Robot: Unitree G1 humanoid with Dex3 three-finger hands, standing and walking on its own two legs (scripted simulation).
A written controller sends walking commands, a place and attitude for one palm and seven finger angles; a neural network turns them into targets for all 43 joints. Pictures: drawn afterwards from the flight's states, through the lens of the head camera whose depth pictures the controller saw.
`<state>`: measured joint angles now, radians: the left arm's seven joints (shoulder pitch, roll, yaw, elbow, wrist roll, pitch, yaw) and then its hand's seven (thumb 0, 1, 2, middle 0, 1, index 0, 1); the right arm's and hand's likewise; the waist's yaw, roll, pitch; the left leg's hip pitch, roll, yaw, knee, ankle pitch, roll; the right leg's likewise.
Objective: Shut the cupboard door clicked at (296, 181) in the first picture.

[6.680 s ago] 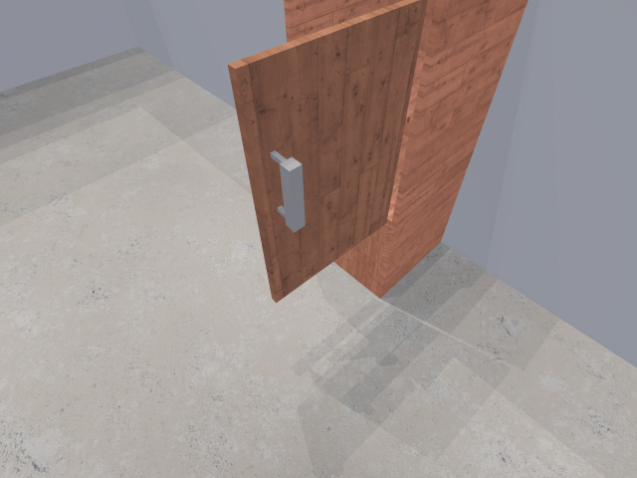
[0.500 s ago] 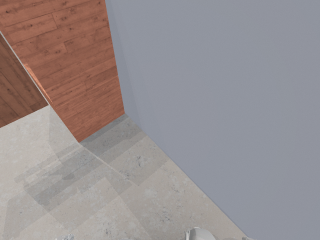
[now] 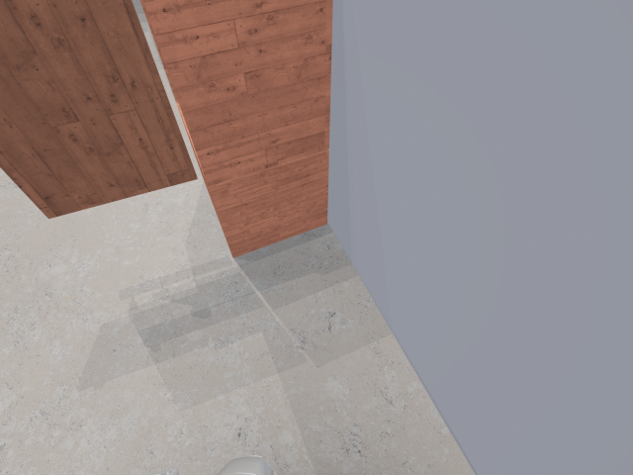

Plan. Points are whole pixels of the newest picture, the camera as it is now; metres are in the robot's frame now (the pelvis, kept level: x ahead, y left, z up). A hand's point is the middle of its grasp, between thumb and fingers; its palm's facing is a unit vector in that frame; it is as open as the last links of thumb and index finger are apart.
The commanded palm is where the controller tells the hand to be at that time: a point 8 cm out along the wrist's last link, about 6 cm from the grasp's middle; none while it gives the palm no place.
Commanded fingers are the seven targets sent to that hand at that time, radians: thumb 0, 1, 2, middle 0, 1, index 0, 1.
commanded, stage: turn to face it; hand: left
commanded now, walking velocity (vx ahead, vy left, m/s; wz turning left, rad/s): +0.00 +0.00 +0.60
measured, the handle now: out of the picture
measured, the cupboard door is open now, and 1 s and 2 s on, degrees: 87 87 87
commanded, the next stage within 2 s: take the last steps up to it in 0.60 s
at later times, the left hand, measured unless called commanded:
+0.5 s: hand out of the picture +0.06 +0.20 -0.15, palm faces +0.26 -0.92 -0.30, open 7.4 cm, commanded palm none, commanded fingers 0.00 0.90 0.90 -0.20 -0.30 -0.20 -0.30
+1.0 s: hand out of the picture -0.04 +0.19 -0.18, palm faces +0.47 -0.86 -0.20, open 7.4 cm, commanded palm none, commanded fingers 0.00 0.90 0.90 -0.20 -0.30 -0.20 -0.30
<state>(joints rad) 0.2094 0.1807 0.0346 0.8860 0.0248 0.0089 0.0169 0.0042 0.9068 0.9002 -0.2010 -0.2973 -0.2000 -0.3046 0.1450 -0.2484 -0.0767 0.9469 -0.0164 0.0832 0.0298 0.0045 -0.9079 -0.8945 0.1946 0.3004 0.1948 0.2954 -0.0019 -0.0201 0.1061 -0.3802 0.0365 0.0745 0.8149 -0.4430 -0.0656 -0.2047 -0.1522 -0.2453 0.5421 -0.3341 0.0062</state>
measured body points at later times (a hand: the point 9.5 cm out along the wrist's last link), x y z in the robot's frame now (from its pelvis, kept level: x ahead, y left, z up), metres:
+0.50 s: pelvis +0.02 -0.03 -0.01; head +0.07 -0.05 +0.44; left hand +0.05 +0.24 -0.13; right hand +0.16 -0.26 -0.17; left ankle -0.02 +0.12 -0.71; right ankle +0.05 -0.13 -0.74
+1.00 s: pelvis +0.04 +0.01 +0.00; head +0.06 +0.04 +0.45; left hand -0.06 +0.24 -0.16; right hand +0.20 -0.18 -0.14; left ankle -0.03 +0.07 -0.74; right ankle +0.07 -0.12 -0.67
